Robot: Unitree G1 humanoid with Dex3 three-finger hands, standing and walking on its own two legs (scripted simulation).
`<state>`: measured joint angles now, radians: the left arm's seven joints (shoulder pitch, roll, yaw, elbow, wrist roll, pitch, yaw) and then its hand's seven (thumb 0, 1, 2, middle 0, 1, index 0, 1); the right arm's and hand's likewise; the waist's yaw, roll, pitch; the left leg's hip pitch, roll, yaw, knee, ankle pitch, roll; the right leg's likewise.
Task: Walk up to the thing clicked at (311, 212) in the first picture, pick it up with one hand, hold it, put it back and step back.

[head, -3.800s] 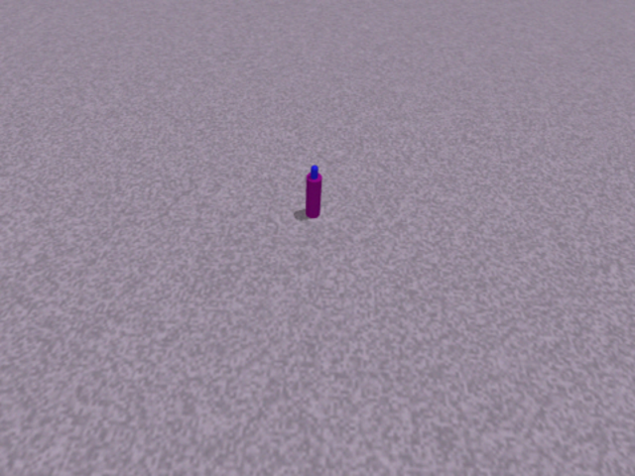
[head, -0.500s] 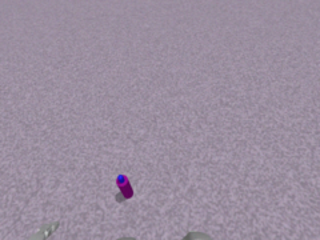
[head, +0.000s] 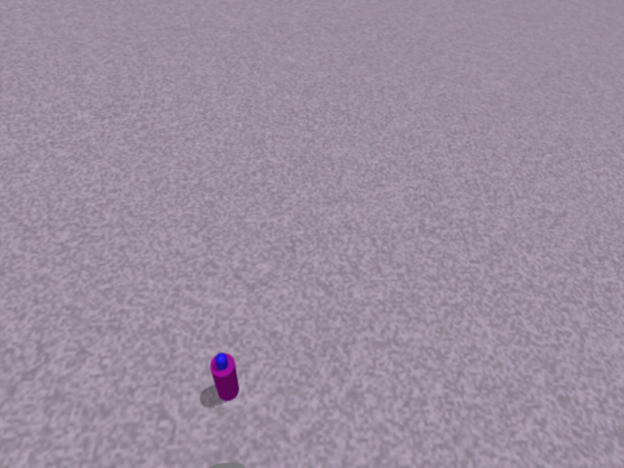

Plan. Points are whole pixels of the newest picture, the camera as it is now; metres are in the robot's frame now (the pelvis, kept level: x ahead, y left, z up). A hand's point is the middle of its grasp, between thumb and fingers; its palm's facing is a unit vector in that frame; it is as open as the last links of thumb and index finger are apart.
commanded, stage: walk up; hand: left
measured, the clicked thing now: (224, 374) +0.43 +0.19 -0.63
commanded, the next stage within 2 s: stand in 1.28 s
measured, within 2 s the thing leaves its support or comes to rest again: neither
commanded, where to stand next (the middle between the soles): +0.09 +0.00 m, yaw -1 degrees
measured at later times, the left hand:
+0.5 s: hand out of the picture +0.09 +0.25 -0.14, palm faces +0.03 -0.94 -0.34, open 7.4 cm
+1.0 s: hand out of the picture +0.12 +0.25 -0.14, palm faces -0.01 -0.95 -0.32, open 7.4 cm
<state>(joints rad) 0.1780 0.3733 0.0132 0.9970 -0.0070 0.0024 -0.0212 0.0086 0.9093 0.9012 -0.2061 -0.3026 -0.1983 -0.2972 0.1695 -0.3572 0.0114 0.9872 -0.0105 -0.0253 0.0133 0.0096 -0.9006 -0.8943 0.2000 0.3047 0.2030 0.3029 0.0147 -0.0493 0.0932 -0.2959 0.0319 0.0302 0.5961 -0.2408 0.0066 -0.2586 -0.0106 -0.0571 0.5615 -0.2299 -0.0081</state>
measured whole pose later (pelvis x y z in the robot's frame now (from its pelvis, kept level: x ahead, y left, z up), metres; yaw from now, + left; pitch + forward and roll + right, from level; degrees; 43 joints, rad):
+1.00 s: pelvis +0.03 +0.00 +0.02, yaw +0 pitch -2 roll +0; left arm 0.08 0.34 0.02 1.16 0.01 -0.01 -0.02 0.01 0.91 0.90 -0.21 -0.30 -0.20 -0.30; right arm 0.10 -0.34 0.01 1.17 -0.01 -0.02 0.01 0.01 -0.90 -0.89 0.20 0.30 0.20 0.30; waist -0.01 0.00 0.04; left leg -0.15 0.02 0.03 0.33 -0.15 0.00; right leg -0.11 -0.01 -0.06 0.30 -0.16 0.00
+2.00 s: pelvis +0.05 +0.00 +0.02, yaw +0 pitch -2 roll +0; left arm 0.11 0.35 0.00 1.14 0.01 -0.02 -0.01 0.01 0.91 0.90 -0.21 -0.30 -0.20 -0.30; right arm 0.10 -0.35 0.01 1.15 -0.01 -0.01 0.01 0.01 -0.90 -0.89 0.20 0.30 0.20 0.30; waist -0.01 0.00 0.04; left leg -0.11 0.01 0.03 0.30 -0.16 0.00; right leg -0.08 -0.02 -0.06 0.30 -0.18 0.00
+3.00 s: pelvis +0.06 -0.01 +0.02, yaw +0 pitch -2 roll +0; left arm 0.12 0.35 0.00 1.13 0.01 -0.02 -0.01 0.01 0.91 0.90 -0.21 -0.30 -0.20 -0.30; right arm 0.11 -0.35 0.02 1.13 -0.01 -0.01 0.01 0.01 -0.90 -0.89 0.20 0.30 0.20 0.30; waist 0.00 0.00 0.03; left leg -0.10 0.02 0.03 0.29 -0.17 -0.02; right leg -0.07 -0.01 -0.06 0.29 -0.19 -0.01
